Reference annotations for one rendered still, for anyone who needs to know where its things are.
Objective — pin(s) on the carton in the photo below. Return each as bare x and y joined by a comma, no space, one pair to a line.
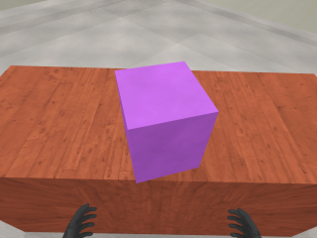
168,118

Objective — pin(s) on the robot right hand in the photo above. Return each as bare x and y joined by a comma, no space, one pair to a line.
248,228

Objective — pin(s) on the pedestal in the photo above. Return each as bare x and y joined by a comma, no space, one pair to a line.
63,144

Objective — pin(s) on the robot left hand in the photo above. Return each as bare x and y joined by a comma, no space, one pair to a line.
75,225

